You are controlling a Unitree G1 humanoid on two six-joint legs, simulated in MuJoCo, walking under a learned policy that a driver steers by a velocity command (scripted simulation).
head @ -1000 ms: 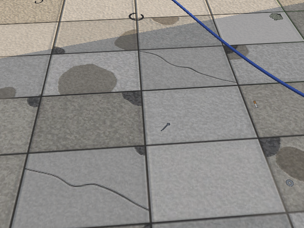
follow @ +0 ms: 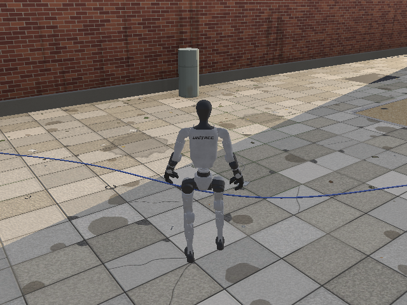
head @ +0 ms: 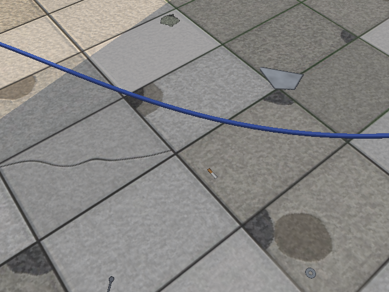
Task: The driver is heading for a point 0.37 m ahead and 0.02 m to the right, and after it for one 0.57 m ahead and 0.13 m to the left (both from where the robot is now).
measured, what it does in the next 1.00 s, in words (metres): steps on the spot, turning right: right foot, then left foot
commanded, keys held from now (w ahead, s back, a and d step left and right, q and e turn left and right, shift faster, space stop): w+e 0.02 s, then e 0.36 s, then no key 0.62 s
